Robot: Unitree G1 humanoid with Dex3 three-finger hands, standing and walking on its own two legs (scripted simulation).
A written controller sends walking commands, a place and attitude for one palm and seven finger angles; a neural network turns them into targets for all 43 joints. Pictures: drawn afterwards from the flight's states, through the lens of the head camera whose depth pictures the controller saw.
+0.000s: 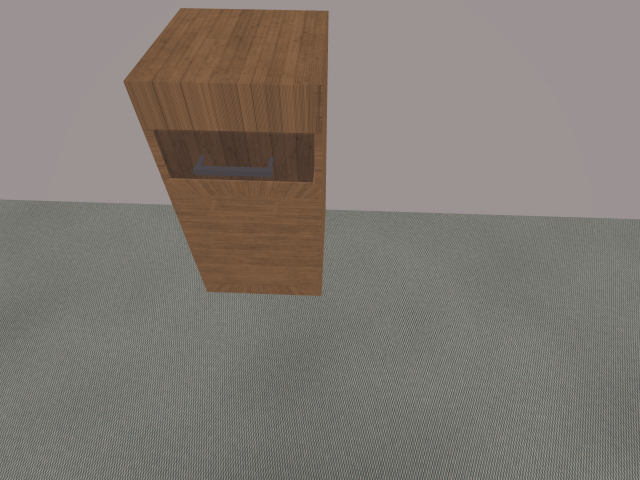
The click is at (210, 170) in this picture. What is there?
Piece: drawer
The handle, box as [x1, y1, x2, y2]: [193, 155, 273, 176]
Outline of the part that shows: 193,167 194,174 271,176 273,158 269,157 268,166 266,168 202,166 201,165 204,157 203,155 200,155 197,164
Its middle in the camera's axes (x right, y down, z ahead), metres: -0.22 -0.18 +0.97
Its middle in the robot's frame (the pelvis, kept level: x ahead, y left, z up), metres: +0.83 +0.26 -0.14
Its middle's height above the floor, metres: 0.64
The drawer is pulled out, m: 0.00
